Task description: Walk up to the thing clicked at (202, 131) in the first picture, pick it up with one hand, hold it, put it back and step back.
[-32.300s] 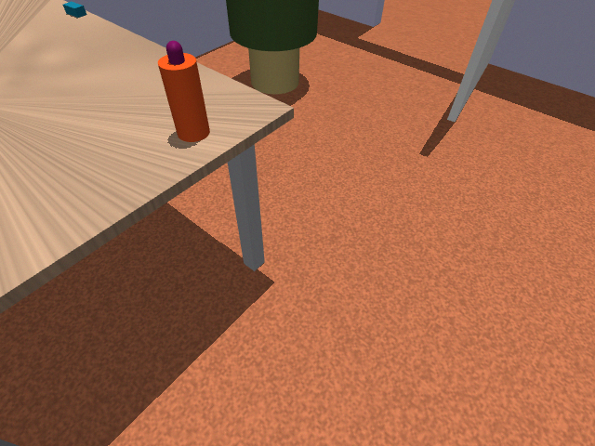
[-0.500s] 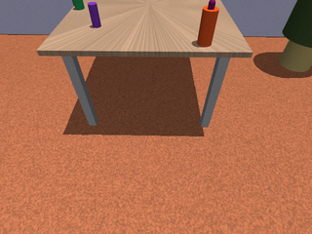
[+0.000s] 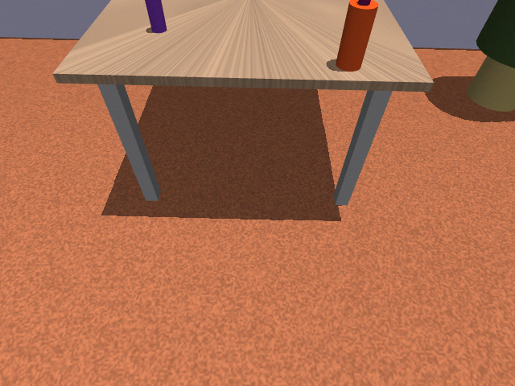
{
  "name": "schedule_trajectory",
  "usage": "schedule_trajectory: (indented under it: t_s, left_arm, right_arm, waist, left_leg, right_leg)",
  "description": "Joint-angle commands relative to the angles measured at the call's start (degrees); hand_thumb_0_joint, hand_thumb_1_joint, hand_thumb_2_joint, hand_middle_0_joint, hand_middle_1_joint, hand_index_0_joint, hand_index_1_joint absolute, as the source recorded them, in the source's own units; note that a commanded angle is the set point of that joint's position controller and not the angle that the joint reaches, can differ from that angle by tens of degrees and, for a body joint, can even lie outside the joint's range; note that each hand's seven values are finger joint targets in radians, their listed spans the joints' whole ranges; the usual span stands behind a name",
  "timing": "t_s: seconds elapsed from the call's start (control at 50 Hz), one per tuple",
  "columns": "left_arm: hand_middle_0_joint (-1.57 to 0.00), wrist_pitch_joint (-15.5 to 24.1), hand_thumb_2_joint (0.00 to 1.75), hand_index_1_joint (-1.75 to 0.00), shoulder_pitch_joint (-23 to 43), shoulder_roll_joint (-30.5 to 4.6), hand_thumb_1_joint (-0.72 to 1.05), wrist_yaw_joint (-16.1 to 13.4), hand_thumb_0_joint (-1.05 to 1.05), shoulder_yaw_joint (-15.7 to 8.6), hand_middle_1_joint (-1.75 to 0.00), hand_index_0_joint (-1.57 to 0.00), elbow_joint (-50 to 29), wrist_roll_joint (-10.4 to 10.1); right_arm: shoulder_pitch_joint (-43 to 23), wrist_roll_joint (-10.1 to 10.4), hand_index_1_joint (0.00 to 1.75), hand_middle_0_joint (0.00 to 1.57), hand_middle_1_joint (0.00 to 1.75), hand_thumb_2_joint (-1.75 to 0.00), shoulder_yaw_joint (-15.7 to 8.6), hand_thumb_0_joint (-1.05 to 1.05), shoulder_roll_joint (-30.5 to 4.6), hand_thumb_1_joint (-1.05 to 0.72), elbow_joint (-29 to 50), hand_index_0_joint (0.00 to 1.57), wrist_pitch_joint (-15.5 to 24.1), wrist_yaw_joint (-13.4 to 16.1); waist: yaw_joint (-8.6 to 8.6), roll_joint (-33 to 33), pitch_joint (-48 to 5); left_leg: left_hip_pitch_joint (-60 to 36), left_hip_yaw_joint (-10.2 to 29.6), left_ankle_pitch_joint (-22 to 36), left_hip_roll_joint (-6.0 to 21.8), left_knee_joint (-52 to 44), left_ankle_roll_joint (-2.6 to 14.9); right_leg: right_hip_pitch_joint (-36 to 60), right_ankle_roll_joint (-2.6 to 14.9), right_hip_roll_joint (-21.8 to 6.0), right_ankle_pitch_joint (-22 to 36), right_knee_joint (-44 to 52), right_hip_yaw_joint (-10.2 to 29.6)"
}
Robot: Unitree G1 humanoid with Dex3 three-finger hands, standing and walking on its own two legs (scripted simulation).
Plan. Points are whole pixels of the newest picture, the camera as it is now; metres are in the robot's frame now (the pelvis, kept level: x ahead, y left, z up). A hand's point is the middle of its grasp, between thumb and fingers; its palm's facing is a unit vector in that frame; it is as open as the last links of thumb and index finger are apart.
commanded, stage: step back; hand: right
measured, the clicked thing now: (357, 29) +1.02 -0.27 +0.07
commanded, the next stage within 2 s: stand in 0.54 s
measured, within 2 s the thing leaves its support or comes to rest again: neither
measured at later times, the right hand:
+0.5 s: hand out of the picture +0.13 -0.25 -0.13, palm faces +0.02 +0.94 -0.34, open 7.4 cm
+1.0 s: hand out of the picture +0.07 -0.25 -0.14, palm faces +0.02 +0.95 -0.32, open 7.4 cm
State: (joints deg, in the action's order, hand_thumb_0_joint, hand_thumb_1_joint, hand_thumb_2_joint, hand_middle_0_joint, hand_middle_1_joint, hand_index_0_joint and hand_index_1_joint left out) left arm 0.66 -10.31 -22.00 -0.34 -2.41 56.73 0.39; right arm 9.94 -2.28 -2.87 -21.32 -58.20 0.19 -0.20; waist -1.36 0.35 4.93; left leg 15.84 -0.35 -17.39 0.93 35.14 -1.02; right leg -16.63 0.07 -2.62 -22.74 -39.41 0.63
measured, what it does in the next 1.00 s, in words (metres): stands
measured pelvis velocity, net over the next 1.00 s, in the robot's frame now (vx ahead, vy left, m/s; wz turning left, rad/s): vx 0.00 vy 0.00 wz -0.03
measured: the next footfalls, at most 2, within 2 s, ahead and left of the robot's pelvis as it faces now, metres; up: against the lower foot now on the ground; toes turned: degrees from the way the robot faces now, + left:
none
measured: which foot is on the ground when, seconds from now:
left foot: down 0.00-1.00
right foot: down 0.00-1.00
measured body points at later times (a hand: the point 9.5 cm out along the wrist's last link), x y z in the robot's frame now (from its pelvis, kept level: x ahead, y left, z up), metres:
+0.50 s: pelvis +0.01 +0.01 +0.01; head +0.04 +0.01 +0.46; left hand +0.13 +0.31 -0.11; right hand +0.13 -0.29 -0.11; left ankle +0.01 +0.14 -0.72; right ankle +0.01 -0.13 -0.72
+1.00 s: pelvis +0.00 +0.00 +0.02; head +0.01 +0.00 +0.47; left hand +0.09 +0.30 -0.11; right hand +0.07 -0.30 -0.11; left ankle +0.01 +0.14 -0.72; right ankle +0.01 -0.13 -0.72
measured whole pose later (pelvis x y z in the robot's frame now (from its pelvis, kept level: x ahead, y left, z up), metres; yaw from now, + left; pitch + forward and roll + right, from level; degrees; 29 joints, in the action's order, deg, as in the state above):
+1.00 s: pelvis +0.00 +0.00 +0.02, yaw -2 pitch -3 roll +0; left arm 1.0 -6.0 -20.0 0.5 -0.2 65.4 0.5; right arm 5.5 -0.9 -0.9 -19.9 -65.2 0.3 -0.9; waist 0.6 -0.5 3.3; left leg 6.7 -1.8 -9.7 2.1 19.1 -1.3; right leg -6.6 -1.6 -1.3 -9.9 -19.1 1.4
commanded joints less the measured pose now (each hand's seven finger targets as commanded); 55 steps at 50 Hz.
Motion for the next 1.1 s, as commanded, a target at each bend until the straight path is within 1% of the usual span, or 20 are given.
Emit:
schedule_trajectory:
  t_s: [0.0, 0.02, 0.04, 0.06, 0.08, 0.1, 0.12, 0.18, 0.26, 0.32, 0.42, 0.48, 0.5, 0.52, 0.58, 0.64, 0.74, 0.84, 1.06, 1.08]
  left_arm:
    - [-0.2, 2.0, 0.9, -0.3, 0.7, -11.1, 0.9, -0.8, 0.0, -2.0, -0.3, -0.2, -2.0, 0.1]
    - [-0.2, 2.2, 0.9, -0.3, 0.4, -12.2, 0.9, -0.9, 0.0, -2.4, -0.3, -0.2, -1.8, 0.0]
    - [-0.2, 2.3, 0.9, -0.3, 0.6, -12.9, 0.9, -1.1, 0.0, -2.7, -0.3, -0.2, -1.6, -0.3]
    - [-0.2, 2.2, 0.9, -0.3, 1.7, -13.6, 0.9, -1.1, 0.0, -2.6, -0.3, -0.2, -1.7, -0.4]
    - [-0.2, 1.9, 0.9, -0.3, 3.5, -13.5, 0.9, -1.0, 0.0, -2.3, -0.3, -0.2, -1.8, -0.3]
    - [-0.2, 1.7, 0.9, -0.3, 5.2, -12.6, 0.9, -1.0, 0.0, -2.0, -0.3, -0.2, -2.0, -0.3]
    - [-0.2, 1.6, 0.9, -0.3, 5.2, -11.8, 0.9, -1.0, 0.0, -1.6, -0.3, -0.2, -1.7, -0.4]
    - [-0.2, 1.7, 0.9, -0.3, 4.7, -11.4, 0.9, -1.0, 0.0, -1.4, -0.3, -0.2, -0.3, -0.1]
    - [-0.2, 1.7, 0.9, -0.3, 6.0, -11.6, 0.9, -1.1, 0.0, -1.5, -0.3, -0.2, 0.0, -0.1]
    - [-0.2, 1.5, 0.9, -0.3, 7.1, -11.4, 0.9, -1.1, 0.0, -1.4, -0.3, -0.2, 0.1, 0.2]
    - [-0.2, 1.4, 0.9, -0.3, 8.0, -11.5, 0.9, -0.9, 0.0, -1.2, -0.3, -0.2, 0.9, 0.6]
    - [-0.2, 1.5, 0.9, -0.3, 8.3, -11.8, 0.9, -0.7, 0.0, -1.2, -0.3, -0.2, 1.1, 0.7]
    - [-0.2, 1.5, 0.9, -0.3, 8.7, -11.9, 0.9, -0.7, 0.0, -1.2, -0.3, -0.2, 0.8, 0.8]
    - [-0.2, 1.5, 0.9, -0.3, 8.5, -9.8, 0.9, -0.4, 0.0, -0.2, -0.3, -0.2, 2.5, -0.1]
    - [-0.2, 1.6, 0.9, -0.3, 8.1, -9.7, 0.9, -0.2, 0.0, -0.1, -0.3, -0.2, 3.1, -0.3]
    - [-0.2, 1.7, 0.9, -0.3, 8.4, -10.2, 0.9, -0.2, 0.0, -0.1, -0.3, -0.2, 3.9, -0.1]
    - [-0.2, 1.5, 0.9, -0.3, 8.3, -10.3, 0.9, 0.0, 0.0, 0.1, -0.3, -0.2, 4.8, 0.2]
    - [-0.2, 1.9, 0.9, -0.3, 7.5, -10.5, 0.9, 0.0, 0.0, 0.0, -0.3, -0.2, 5.2, 0.2]
    - [-0.2, 1.5, 0.9, -0.3, 6.4, -10.5, 0.9, 0.2, 0.0, 0.1, -0.3, -0.2, 5.5, 0.1]
    - [-0.2, 1.5, 0.9, -0.3, 6.4, -10.2, 0.9, 0.2, 0.0, 0.2, -0.3, -0.2, 5.3, 0.2]
  right_arm:
    - [-7.1, 1.0, 0.3, 0.2, 0.3, -0.9, -2.0, 0.0, -12.8, -0.9, 3.9, 0.2, 1.0, 0.6]
    - [-6.5, 1.3, 0.3, 0.2, 0.3, -0.9, -1.8, 0.0, -12.2, -0.9, 4.1, 0.2, 1.1, 0.8]
    - [-5.6, 1.5, 0.3, 0.2, 0.3, -0.9, -1.5, 0.0, -11.5, -0.9, 3.5, 0.2, 1.2, 1.0]
    - [-4.7, 1.6, 0.3, 0.2, 0.3, -0.9, -1.4, 0.0, -11.1, -0.9, 3.0, 0.2, 1.0, 0.9]
    - [-4.5, 1.6, 0.3, 0.2, 0.3, -0.9, -1.4, 0.0, -10.9, -0.9, 2.2, 0.2, 0.9, 0.9]
    - [-4.4, 1.3, 0.3, 0.2, 0.3, -0.9, -1.5, 0.0, -11.3, -0.9, 1.5, 0.2, 0.8, 0.9]
    - [-6.3, 1.3, 0.3, 0.2, 0.3, -0.9, -1.7, 0.0, -12.2, -0.9, 1.4, 0.2, 0.9, 0.8]
    - [-7.9, 1.5, 0.3, 0.2, 0.3, -0.9, -1.7, 0.0, -12.0, -0.9, 0.8, 0.2, 1.2, 0.8]
    - [-7.6, 1.8, 0.3, 0.2, 0.3, -0.9, -1.7, 0.0, -11.3, -0.9, -0.3, 0.2, 1.0, 1.0]
    - [-9.3, 1.5, 0.3, 0.2, 0.3, -0.9, -1.9, 0.0, -10.9, -0.9, -0.4, 0.2, 0.7, 0.9]
    - [-12.3, 1.3, 0.3, 0.2, 0.3, -0.9, -1.6, 0.0, -10.3, -0.9, -0.6, 0.2, 0.4, 0.4]
    - [-12.5, 1.2, 0.3, 0.2, 0.3, -0.9, -1.5, 0.0, -10.2, -0.9, -0.9, 0.2, 0.4, 0.2]
    - [-11.7, 1.0, 0.3, 0.2, 0.3, -0.9, -1.5, 0.0, -10.2, -0.9, -1.3, 0.2, 0.4, 0.2]
    - [-11.0, 1.9, 0.3, 0.2, 0.3, -0.9, -0.9, 0.0, -9.9, -0.9, -1.1, 0.2, 0.9, -0.1]
    - [-11.8, 1.7, 0.3, 0.2, 0.3, -0.9, -1.0, 0.0, -10.8, -0.9, -1.6, 0.2, 1.5, -0.2]
    - [-11.1, 1.8, 0.3, 0.2, 0.3, -0.9, -0.9, 0.0, -10.8, -0.9, -2.1, 0.2, 1.6, -0.1]
    - [-10.3, 1.7, 0.3, 0.2, 0.3, -0.9, -0.6, 0.0, -10.7, -0.9, -2.7, 0.2, 1.3, -0.1]
    - [-8.8, 1.7, 0.3, 0.2, 0.3, -0.9, -0.6, 0.0, -10.4, -0.9, -3.1, 0.2, 1.5, -0.2]
    - [-6.7, 1.6, 0.3, 0.2, 0.3, -0.9, -0.2, 0.0, -10.6, -0.9, -3.7, 0.2, 1.4, -0.2]
    - [-6.7, 1.6, 0.3, 0.2, 0.3, -0.9, -0.2, 0.0, -10.7, -0.9, -3.4, 0.2, 1.4, -0.2]
  waist:
    - [-1.72, -4.7, -7.6]
    - [-1.06, -3.3, -9.4]
    - [-0.54, -3.0, -9.8]
    - [0.26, -3.0, -9.9]
    - [0.81, -2.2, -8.9]
    - [1.12, -2.3, -8.1]
    - [0.45, -3.2, -7.2]
    - [0.08, -2.2, -9.2]
    - [0.64, -1.4, -11.7]
    - [0.75, -0.7, -10.9]
    - [0.55, -0.1, -7.9]
    - [0.73, 0.2, -7.2]
    - [0.99, 0.6, -7.5]
    - [2.12, -0.6, -9.0]
    - [1.27, -1.8, -9.5]
    - [1.42, -1.4, -9.9]
    - [1.49, -1.1, -5.3]
    - [1.73, 0.3, -6.9]
    - [1.64, 0.1, -4.1]
    - [1.6, -0.3, -4.5]
  left_leg:
    - [-0.2, 8.2, 19.0, 10.0, -7.4, 6.34]
    - [-1.1, 4.9, 23.8, 7.1, -3.5, 4.46]
    - [-0.4, 3.7, 24.3, 5.4, -1.9, 3.06]
    - [-0.8, 4.0, 20.2, 5.2, -3.1, 2.75]
    - [-2.6, 4.6, 17.0, 5.7, -5.4, 3.12]
    - [-3.5, 5.7, 16.9, 6.7, -7.8, 3.69]
    - [-3.4, 6.5, 17.1, 7.6, -9.0, 4.36]
    - [-5.8, 5.4, 23.7, 8.3, -8.7, 4.77]
    - [-8.5, 2.7, 30.1, 7.2, -7.6, 3.61]
    - [-8.1, 2.2, 25.9, 7.0, -8.8, 3.52]
    - [-7.1, 2.2, 13.9, 7.0, -11.9, 3.22]
    - [-7.2, 1.6, 11.0, 6.5, -12.5, 2.77]
    - [-7.6, 1.3, 10.7, 6.2, -12.7, 2.73]
    - [-10.1, 3.6, 11.8, 6.6, -15.7, 2.6]
    - [-11.2, 3.9, 15.4, 7.4, -16.5, 2.57]
    - [-12.4, 3.6, 18.4, 7.3, -16.7, 2.2]
    - [-9.3, 3.8, 7.5, 6.5, -19.6, 1.82]
    - [-11.2, 3.7, 10.8, 6.8, -18.8, 1.89]
    - [-8.6, 4.1, 5.4, 6.4, -20.4, 1.43]
    - [-8.5, 3.9, 5.8, 6.7, -19.9, 1.86]
  right_leg:
    - [8.3, 1.15, -1.1, 13.4, 9.8, 2.2]
    - [10.2, 2.01, -2.8, 25.1, 9.4, 4.2]
    - [11.0, 2.69, -3.9, 29.7, 9.2, 6.0]
    - [9.9, 3.34, -5.4, 27.3, 9.6, 7.5]
    - [7.3, 3.33, -5.5, 25.0, 9.8, 7.6]
    - [6.2, 2.72, -4.5, 23.5, 9.6, 6.3]
    - [6.0, 1.95, -3.1, 22.8, 9.4, 4.6]
    - [8.4, 1.6, -2.7, 26.1, 9.9, 3.3]
    - [10.3, 1.7, -3.6, 31.9, 10.1, 3.6]
    - [9.9, 1.55, -3.8, 30.8, 11.2, 3.7]
    - [8.0, 1.41, -4.1, 24.9, 15.3, 5.6]
    - [7.4, 1.58, -4.4, 23.4, 17.4, 6.6]
    - [7.6, 1.71, -4.6, 23.3, 17.7, 6.9]
    - [8.2, 1.16, -4.3, 21.6, 18.8, 5.9]
    - [10.2, 0.54, -3.9, 22.9, 19.5, 5.0]
    - [11.1, 0.62, -4.5, 25.0, 20.1, 5.0]
    - [9.0, 0.26, -4.3, 16.0, 23.4, 5.3]
    - [9.6, 0.36, -4.8, 19.1, 23.5, 5.4]
    - [7.5, 0.31, -4.2, 12.5, 24.7, 5.4]
    - [8.3, 0.47, -4.5, 13.7, 24.7, 5.4]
